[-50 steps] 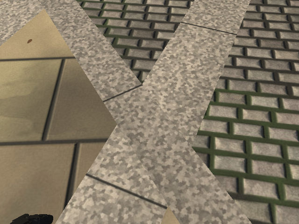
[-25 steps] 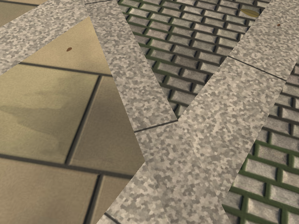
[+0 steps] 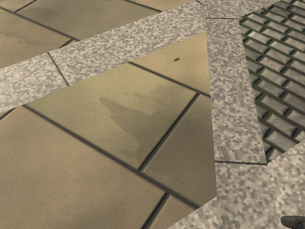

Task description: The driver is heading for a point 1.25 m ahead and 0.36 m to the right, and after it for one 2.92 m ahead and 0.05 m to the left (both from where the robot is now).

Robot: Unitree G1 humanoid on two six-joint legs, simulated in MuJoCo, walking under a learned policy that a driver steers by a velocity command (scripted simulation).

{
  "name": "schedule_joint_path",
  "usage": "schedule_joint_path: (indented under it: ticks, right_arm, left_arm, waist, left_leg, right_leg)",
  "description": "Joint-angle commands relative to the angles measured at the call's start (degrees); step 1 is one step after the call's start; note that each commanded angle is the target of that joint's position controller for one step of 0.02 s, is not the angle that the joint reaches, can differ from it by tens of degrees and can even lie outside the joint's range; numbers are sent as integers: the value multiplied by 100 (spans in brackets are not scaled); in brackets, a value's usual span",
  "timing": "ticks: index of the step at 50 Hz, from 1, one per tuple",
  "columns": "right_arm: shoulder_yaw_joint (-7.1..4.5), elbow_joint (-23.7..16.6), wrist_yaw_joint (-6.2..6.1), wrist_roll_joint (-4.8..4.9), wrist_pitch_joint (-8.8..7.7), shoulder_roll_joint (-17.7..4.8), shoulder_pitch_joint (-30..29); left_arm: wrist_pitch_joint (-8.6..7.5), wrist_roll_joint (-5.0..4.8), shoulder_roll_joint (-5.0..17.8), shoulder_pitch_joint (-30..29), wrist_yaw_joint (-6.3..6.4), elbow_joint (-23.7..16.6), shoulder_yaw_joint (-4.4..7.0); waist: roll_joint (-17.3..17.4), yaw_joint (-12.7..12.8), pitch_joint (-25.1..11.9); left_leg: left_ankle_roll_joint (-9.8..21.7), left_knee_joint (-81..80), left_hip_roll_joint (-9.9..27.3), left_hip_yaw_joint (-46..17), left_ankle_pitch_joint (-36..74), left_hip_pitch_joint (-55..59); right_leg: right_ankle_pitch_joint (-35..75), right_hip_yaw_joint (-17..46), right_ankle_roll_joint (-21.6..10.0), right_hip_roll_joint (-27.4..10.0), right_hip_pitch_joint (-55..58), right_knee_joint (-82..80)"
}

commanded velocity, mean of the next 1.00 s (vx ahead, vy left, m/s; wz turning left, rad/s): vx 0.03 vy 0.00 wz -0.42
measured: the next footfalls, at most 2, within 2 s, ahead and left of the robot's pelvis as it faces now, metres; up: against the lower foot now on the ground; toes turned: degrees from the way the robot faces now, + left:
left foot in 0.34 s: +0.05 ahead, +0.10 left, +0.00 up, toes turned -22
right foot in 0.82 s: -0.02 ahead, -0.15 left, +0.00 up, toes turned -34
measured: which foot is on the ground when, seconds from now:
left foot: down 0.00-0.02, up 0.04-0.32, down 0.34-0.84, up 0.86-1.00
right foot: down 0.00-0.34, up 0.36-0.80, down 0.82-1.00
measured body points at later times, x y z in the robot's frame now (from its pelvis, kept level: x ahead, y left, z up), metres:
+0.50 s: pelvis +0.01 +0.02 +0.01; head +0.05 +0.03 +0.46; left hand +0.26 +0.27 -0.09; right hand +0.05 -0.30 -0.07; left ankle +0.01 +0.12 -0.73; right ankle -0.04 -0.12 -0.66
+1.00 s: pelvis +0.01 -0.03 +0.01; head +0.03 -0.05 +0.46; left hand +0.30 +0.10 -0.07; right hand -0.06 -0.33 -0.11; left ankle +0.04 +0.11 -0.65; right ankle -0.05 -0.13 -0.73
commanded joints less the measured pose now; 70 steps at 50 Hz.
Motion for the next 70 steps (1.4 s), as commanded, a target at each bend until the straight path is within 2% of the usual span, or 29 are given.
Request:
schedule_joint_path:
  ticks: [1, 5, 11, 16, 17, 18, 19, 20, 22, 24, 31, 37, 40, 41, 42, 43, 44, 47, 49, 53, 56, 62, 64, 65, 66, 67, 68, 69, 70]
  right_arm:
    - [-94, -107, 7, -167, -146, -534, 760]
    - [-179, -161, -44, -10, -206, -550, 51]
    - [-207, -31, 10, 176, -432, -332, -7]
    - [-289, 365, 113, 252, -463, -363, 611]
    - [-361, 452, 100, 220, -428, -563, 737]
    - [-409, 332, 58, 82, -357, -976, 478]
    - [-408, 177, 91, -236, -378, -1041, 193]
    - [-348, 66, 61, -220, -416, -818, -100]
    - [-241, 22, -42, -35, -426, -501, -367]
    - [-200, 67, -118, 25, -393, -494, -190]
    - [-294, 210, -84, -25, -190, -854, 371]
    - [-325, 481, 182, 204, -231, -1026, 400]
    - [-55, 740, 289, 354, -368, -497, 223]
    - [17, 813, 320, 254, -463, -419, 484]
    - [132, 731, 391, -22, -548, -244, 691]
    - [86, 780, 371, 100, -485, -371, 714]
    - [-80, 730, 324, 259, -404, -912, 421]
    - [-222, 736, 236, 334, -191, -925, 569]
    - [-230, 681, 205, 312, -177, -750, 584]
    - [-232, 543, 168, 298, -263, -487, 455]
    - [-154, 348, 260, 246, -232, -239, 419]
    - [-232, -45, 409, 265, 55, -486, 340]
    - [-425, 14, 365, 239, 97, -762, 949]
    - [-637, 251, 245, 203, 66, -1166, 1774]
    - [-796, 218, 127, 295, 48, -1942, 1899]
    - [-742, -188, 258, 46, -163, -2218, 1547]
    - [-626, -266, 408, 92, -355, -1733, 1439]
    - [-557, -173, 395, 156, -448, -1542, 1329]
    - [-497, -190, 334, 247, -445, -1321, 1029]
  left_arm:
    - [-103, 39, 373, -1091, -44, -689, -77]
    - [10, -277, 1296, -393, 49, -671, 227]
    - [168, -356, 1116, 248, 193, -734, 401]
    - [424, -515, 1033, -437, 269, -1073, 483]
    - [439, -521, 867, -392, 279, -1116, 433]
    - [439, -443, 468, 140, 254, -1071, 325]
    - [352, -369, 896, 234, 242, -1114, 461]
    - [328, -316, 1269, 308, 214, -1039, 563]
    - [401, -305, 1156, 528, 218, -797, 573]
    - [423, -326, 906, 464, 158, -883, 470]
    - [393, -348, 612, -242, -13, -1486, 238]
    - [420, -215, 343, -401, 41, -1610, 114]
    - [397, -131, 201, 133, 99, -1284, 70]
    - [380, -67, 681, 398, 172, -1234, 161]
    - [407, 74, 1167, 666, 267, -1283, 234]
    - [398, 57, 901, 386, 254, -1223, 198]
    - [352, 18, 894, 243, 211, -1278, 223]
    - [140, -293, 976, 287, 231, -980, 320]
    - [-63, -242, 694, 100, 238, -915, 235]
    - [-308, -53, 453, 0, 266, -799, 214]
    - [-260, -15, 669, -128, 261, -768, 299]
    - [-105, -386, 1053, -310, 41, -738, 487]
    - [-23, -529, 1029, -378, -26, -694, 505]
    - [-14, -531, 800, -147, -78, -640, 438]
    - [-24, -149, 197, -3, -67, -865, 244]
    - [-103, -105, 366, 312, -6, -1094, 241]
    - [-129, -225, 857, -237, 58, -1070, 323]
    - [-169, -272, 766, -539, 124, -1182, 288]
    - [-181, -164, 728, -506, 222, -1067, 280]
  waist:
    - [-1216, -785, -129]
    - [-1197, -263, 41]
    - [-1135, 41, -833]
    - [-995, -380, -891]
    - [-808, -362, -864]
    - [643, 26, -859]
    - [1057, 65, -471]
    - [652, 170, -276]
    - [247, 203, -146]
    - [415, 38, -74]
    - [398, -443, -157]
    - [404, -348, -359]
    - [363, 126, -606]
    - [105, 80, -957]
    - [-944, -9, -1573]
    - [-1354, 73, -1767]
    - [-1046, 238, -1357]
    - [-1198, 173, -407]
    - [-1255, 52, 5]
    - [-802, -32, 286]
    - [-706, -102, 324]
    - [-760, -185, 190]
    - [-531, -615, -278]
    - [44, -953, -665]
    - [1853, -638, -481]
    - [1846, -261, -1731]
    - [488, -626, -1662]
    - [450, -506, -1068]
    - [52, -329, -788]
  left_leg:
    - [-205, -338, 584, 452, -422, 796]
    - [-190, -194, 350, 935, -268, 398]
    - [-356, 452, 187, 683, -1360, -708]
    - [-264, -1453, 232, 870, 206, 961]
    - [-91, -1827, 710, 646, 819, 1773]
    - [512, -1899, 2007, -683, 1257, 2350]
    - [1168, -1862, 2926, -1418, 2024, 1550]
    - [1305, -1816, 2987, -1031, 2290, 1317]
    - [856, -1562, 2184, 95, 2054, 1413]
    - [871, -1402, 1982, 755, 3190, 1549]
    - [1290, -1528, 2349, 1448, 3590, 2250]
    - [1382, -1260, 2441, 1544, 4155, 1955]
    - [889, -759, 2090, 1582, 3756, 1396]
    - [445, -586, 1848, 1650, 2994, 718]
    - [13, 99, 1506, 1797, 183, -408]
    - [-261, 786, 1257, 1647, -2119, -567]
    - [-393, 1869, 1144, 1591, -2522, -900]
    - [-316, 3112, 1410, 1473, -1448, -1919]
    - [-318, 3438, 1498, 1473, -673, -2186]
    - [-380, 3202, 1681, 1378, 194, -2502]
    - [-498, 2323, 1749, 1518, 564, -1921]
    - [-63, 1130, 1516, 2085, 173, -981]
    - [288, 431, 1012, 2455, 322, 124]
    - [590, -151, 604, 2308, 1059, 1339]
    - [1091, -538, 1761, 211, 3678, 2158]
    - [2417, -1273, 2835, -2830, 2086, 2810]
    - [2203, -1768, 2845, -2509, 1177, 2725]
    - [1942, -1799, 2654, -2082, 642, 2338]
    - [1633, -1703, 2389, -1699, 507, 1929]
  right_leg:
    - [516, 1996, -1032, -1423, -356, -1312]
    - [-71, 2257, -824, -1067, 67, -1162]
    - [2662, 3140, -1263, -1319, 2048, -615]
    - [1614, 2814, -757, -711, 888, -540]
    - [546, 2503, -477, -365, 73, -248]
    - [-1444, 1467, -138, 462, -1028, 988]
    - [-2188, 1029, 124, 420, -1650, 2068]
    - [-1922, 837, 277, 5, -1627, 2900]
    - [-1091, 656, 401, -114, -1770, 3443]
    - [-718, 288, 536, -271, -2080, 3937]
    - [-545, -436, 802, -905, -2286, 2950]
    - [-1021, -659, 432, -506, -934, 1423]
    - [853, -561, 1, -403, 1026, -1259]
    - [2608, -96, -118, -858, 2328, -1053]
    - [5369, 853, -702, -2128, 3694, -68]
    - [5052, 1051, -1606, -2640, 3055, -134]
    - [4585, 910, -1806, -2529, 2655, -390]
    - [-1656, 816, -1223, -2265, 1754, -1757]
    - [-2530, 699, -972, -2230, 1369, -2290]
    - [-1080, -373, -820, -2170, 1467, -2406]
    - [302, -1260, -896, -2061, 1150, -2182]
    - [1537, -1788, -690, -2353, 1212, -1162]
    - [2903, -2109, -363, -2172, 1224, 271]
    - [2639, -2205, -31, -1760, 706, 1735]
    - [-2139, -2122, 438, -1006, -1055, 3756]
    - [-3069, -559, 585, -157, -2219, 5220]
    - [-2435, 1, 431, -327, -2559, 5226]
    - [-1923, 26, 230, -400, -2742, 4915]
    - [-1481, 161, 151, -612, -2627, 4511]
